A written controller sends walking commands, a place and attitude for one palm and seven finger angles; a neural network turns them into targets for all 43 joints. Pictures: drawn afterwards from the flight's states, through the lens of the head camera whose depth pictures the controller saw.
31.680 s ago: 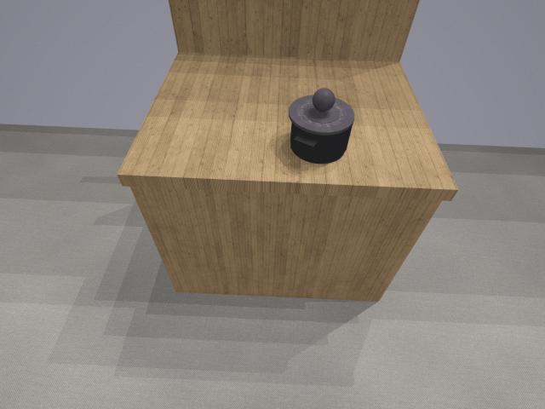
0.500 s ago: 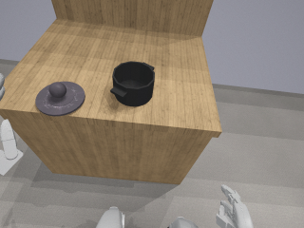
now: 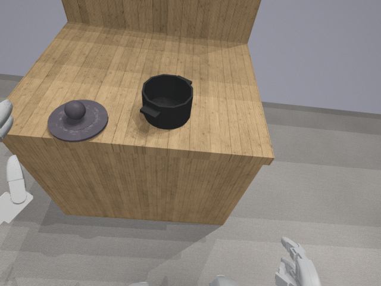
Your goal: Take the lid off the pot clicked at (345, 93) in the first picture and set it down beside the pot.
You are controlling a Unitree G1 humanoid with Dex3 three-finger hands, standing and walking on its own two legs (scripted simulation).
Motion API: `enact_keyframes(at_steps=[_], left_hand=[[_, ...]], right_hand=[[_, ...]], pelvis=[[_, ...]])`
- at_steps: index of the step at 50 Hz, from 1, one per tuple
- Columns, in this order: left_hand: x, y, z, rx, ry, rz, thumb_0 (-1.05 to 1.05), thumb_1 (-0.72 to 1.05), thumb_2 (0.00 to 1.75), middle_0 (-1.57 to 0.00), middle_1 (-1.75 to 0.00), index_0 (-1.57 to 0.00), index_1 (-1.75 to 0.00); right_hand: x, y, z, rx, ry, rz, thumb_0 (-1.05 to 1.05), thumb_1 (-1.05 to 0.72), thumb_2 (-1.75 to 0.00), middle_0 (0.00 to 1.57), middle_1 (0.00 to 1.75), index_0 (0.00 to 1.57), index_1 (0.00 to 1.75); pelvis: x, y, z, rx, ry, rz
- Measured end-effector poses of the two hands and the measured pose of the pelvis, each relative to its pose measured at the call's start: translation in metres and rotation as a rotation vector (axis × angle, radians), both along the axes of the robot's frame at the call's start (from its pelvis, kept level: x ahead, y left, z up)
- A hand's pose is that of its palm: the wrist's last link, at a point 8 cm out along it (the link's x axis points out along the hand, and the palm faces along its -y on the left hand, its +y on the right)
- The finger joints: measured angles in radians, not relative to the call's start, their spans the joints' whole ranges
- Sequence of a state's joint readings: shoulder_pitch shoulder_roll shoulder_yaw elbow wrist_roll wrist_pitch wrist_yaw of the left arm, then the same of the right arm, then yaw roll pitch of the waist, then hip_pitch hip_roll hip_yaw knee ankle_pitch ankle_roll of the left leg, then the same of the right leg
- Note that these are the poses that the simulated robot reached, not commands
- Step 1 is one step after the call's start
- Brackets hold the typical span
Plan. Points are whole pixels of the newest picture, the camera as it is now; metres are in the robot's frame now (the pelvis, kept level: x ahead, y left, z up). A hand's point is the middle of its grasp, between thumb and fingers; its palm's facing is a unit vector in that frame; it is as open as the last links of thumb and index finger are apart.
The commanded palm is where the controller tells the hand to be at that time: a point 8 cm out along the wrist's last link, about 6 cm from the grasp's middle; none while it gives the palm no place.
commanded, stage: step back with the hand held close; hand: left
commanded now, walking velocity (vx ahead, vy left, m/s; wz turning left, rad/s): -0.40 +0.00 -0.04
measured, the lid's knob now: (75, 109) +0.54 +0.34 -0.01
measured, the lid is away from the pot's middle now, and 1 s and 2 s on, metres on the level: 0.26 0.26 0.26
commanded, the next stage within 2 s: stop stepping back and stand still in 0.20 s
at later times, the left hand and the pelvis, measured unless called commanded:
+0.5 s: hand out of the picture +0.10 +0.19 +0.17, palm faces +0.21 -0.87 -0.44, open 7.4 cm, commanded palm +0.05 +0.26 +0.20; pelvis -0.10 -0.01 +0.00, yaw -5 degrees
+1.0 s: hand out of the picture +0.05 +0.22 +0.18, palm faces +0.31 -0.85 -0.42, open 7.4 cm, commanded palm +0.00 +0.27 +0.20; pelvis -0.15 +0.00 +0.02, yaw -3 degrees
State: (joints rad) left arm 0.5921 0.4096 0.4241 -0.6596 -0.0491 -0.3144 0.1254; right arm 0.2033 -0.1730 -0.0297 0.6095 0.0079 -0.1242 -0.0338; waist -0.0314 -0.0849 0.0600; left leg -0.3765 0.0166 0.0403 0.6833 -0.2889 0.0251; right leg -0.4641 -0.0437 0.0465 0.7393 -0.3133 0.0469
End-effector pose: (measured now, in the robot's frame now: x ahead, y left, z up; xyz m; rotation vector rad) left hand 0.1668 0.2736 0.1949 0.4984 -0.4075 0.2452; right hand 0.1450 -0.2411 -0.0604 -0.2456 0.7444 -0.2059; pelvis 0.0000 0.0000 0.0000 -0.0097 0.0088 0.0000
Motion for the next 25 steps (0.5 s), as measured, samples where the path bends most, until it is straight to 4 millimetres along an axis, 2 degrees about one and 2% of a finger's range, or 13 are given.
enact_keyframes(at_steps=[3, 7, 10, 13, 15, 18, 21, 25], left_hand=[[0.000, 0.002, -0.002, -0.032, 0.033, -0.010, 0.01, 0.89, 0.90, -0.21, -0.30, -0.21, -0.30], [-0.006, -0.011, 0.005, -0.051, 0.076, -0.046, 0.01, 0.89, 0.90, -0.21, -0.30, -0.21, -0.30], [-0.015, -0.024, 0.012, -0.001, 0.090, -0.081, 0.01, 0.89, 0.90, -0.21, -0.30, -0.21, -0.30], [-0.029, -0.037, 0.015, 0.081, 0.085, -0.102, 0.01, 0.89, 0.90, -0.21, -0.30, -0.21, -0.30], [-0.040, -0.043, 0.016, 0.100, 0.087, -0.109, 0.01, 0.89, 0.90, -0.21, -0.30, -0.21, -0.30], [-0.051, -0.045, -0.006, 0.053, 0.162, -0.088, 0.01, 0.89, 0.90, -0.21, -0.30, -0.21, -0.30], [-0.073, -0.042, -0.014, 0.001, 0.207, -0.053, 0.01, 0.89, 0.90, -0.21, -0.30, -0.22, -0.30], [-0.100, -0.037, -0.008, -0.010, 0.142, -0.060, 0.01, 0.89, 0.90, -0.22, -0.30, -0.22, -0.30]], right_hand=[[-0.008, 0.006, 0.011, 0.009, -0.021, 0.006, 0.02, -0.90, -0.90, 0.21, 0.30, 0.20, 0.30], [-0.022, 0.011, 0.021, 0.052, -0.054, 0.000, 0.02, -0.90, -0.90, 0.21, 0.30, 0.20, 0.30], [-0.035, 0.009, 0.018, 0.077, -0.071, -0.003, 0.02, -0.90, -0.90, 0.21, 0.30, 0.20, 0.30], [-0.050, 0.002, 0.006, 0.098, -0.080, -0.004, 0.01, -0.90, -0.90, 0.21, 0.30, 0.20, 0.30], [-0.063, -0.005, -0.002, 0.108, -0.061, -0.011, 0.01, -0.90, -0.90, 0.21, 0.30, 0.20, 0.30], [-0.087, -0.018, -0.013, 0.108, 0.001, -0.031, 0.01, -0.90, -0.90, 0.21, 0.30, 0.20, 0.30], [-0.114, -0.030, -0.006, 0.075, 0.014, -0.107, 0.02, -0.90, -0.90, 0.21, 0.30, 0.20, 0.30], [-0.145, -0.040, 0.003, -0.021, -0.006, -0.136, 0.02, -0.90, -0.90, 0.21, 0.30, 0.20, 0.30]], pelvis=[[-0.010, 0.000, 0.008, -0.015, 0.002, -0.037], [-0.024, -0.002, 0.017, -0.040, 0.003, -0.073], [-0.036, -0.006, 0.017, -0.040, 0.006, -0.090], [-0.052, -0.014, 0.008, -0.029, 0.003, -0.099], [-0.065, -0.018, 0.006, -0.053, -0.009, -0.085], [-0.082, -0.019, 0.004, -0.020, -0.010, -0.070], [-0.092, -0.018, 0.006, 0.022, -0.005, -0.106], [-0.104, -0.012, 0.001, 0.003, 0.001, -0.090]])
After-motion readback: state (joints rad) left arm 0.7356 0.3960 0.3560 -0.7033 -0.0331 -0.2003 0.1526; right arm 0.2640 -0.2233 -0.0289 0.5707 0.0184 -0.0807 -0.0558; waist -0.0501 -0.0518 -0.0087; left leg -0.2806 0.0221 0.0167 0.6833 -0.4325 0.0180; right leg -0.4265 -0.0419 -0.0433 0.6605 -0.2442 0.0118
